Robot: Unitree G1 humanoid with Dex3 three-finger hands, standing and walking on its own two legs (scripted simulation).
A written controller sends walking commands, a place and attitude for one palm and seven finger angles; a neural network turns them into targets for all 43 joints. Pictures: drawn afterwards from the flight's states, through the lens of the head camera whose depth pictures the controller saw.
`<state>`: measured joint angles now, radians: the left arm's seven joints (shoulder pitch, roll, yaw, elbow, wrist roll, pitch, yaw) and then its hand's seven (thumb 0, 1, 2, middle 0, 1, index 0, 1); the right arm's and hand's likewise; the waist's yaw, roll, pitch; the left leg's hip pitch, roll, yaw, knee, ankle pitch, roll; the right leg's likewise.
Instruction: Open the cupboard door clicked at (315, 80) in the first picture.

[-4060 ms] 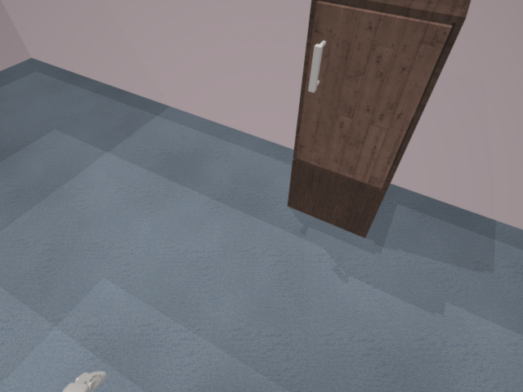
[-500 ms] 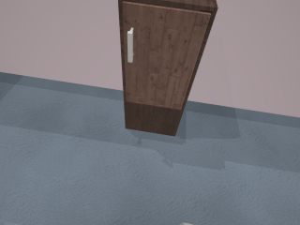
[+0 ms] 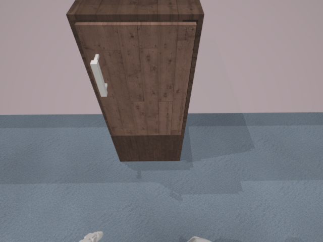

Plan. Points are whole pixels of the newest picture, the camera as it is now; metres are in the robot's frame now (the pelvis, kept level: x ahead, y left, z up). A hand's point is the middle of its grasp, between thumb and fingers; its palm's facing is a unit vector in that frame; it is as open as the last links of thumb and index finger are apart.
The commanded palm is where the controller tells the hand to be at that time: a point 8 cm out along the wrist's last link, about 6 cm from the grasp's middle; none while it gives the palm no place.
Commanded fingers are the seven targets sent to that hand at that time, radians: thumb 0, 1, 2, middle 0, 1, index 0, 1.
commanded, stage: take the last steps up to it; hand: left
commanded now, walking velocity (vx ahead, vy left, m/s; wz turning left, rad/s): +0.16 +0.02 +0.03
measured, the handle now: (100, 76) +0.64 +0.22 +0.02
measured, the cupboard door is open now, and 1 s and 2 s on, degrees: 0 0 0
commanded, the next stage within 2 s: come to a stop and stand still in 0.04 s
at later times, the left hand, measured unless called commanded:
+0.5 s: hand out of the picture +0.11 +0.22 -0.17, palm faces +0.07 -0.98 -0.20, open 7.3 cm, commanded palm none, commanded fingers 0.00 0.90 0.90 -0.20 -0.30 -0.20 -0.30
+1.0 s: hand out of the picture +0.08 +0.15 -0.15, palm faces +0.06 -0.97 -0.23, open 7.2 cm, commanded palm none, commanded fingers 0.00 0.90 0.90 -0.20 -0.30 -0.20 -0.30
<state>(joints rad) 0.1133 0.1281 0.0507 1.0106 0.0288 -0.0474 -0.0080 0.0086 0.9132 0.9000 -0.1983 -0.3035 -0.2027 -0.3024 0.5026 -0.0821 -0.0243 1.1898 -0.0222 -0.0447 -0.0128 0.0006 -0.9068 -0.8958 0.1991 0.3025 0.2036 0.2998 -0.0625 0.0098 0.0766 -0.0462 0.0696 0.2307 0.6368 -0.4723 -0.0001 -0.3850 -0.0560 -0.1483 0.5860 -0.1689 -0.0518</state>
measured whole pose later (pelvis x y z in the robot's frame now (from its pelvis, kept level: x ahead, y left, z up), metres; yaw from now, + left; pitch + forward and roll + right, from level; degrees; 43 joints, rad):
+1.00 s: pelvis +0.04 -0.03 +0.01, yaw +1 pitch +1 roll -1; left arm 0.23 0.15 0.03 1.04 0.01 0.00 0.03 0.01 0.93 0.90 -0.20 -0.30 -0.21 -0.30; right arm 0.27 -0.18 -0.05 1.09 -0.02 0.04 -0.02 0.00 -0.91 -0.90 0.20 0.30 0.20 0.30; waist 0.00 0.04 0.03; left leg -0.19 0.05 0.02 0.51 -0.30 -0.02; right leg -0.26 0.02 -0.11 0.49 -0.25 -0.05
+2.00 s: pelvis +0.03 -0.01 +0.02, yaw -1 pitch -1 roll +0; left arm 0.29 0.12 0.00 1.16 0.01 -0.01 0.04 0.01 0.92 0.90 -0.20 -0.30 -0.20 -0.30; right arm 0.31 -0.10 0.01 1.15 -0.01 -0.02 -0.04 0.00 -0.91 -0.90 0.20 0.30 0.20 0.30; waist 0.01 0.00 0.02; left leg -0.10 0.00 0.06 0.37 -0.26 0.01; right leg -0.21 -0.02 -0.06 0.40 -0.18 -0.01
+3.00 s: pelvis +0.05 -0.01 +0.01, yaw +1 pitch -1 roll -1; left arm 0.31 0.13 0.02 1.09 0.02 -0.01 0.02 0.01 0.92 0.90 -0.20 -0.30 -0.21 -0.30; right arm 0.35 -0.15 0.01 1.10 -0.03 0.00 -0.02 0.00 -0.91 -0.90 0.20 0.30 0.20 0.30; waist 0.01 0.03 0.03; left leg -0.18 0.02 0.04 0.57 -0.38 0.02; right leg -0.25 -0.01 -0.09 0.55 -0.30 -0.02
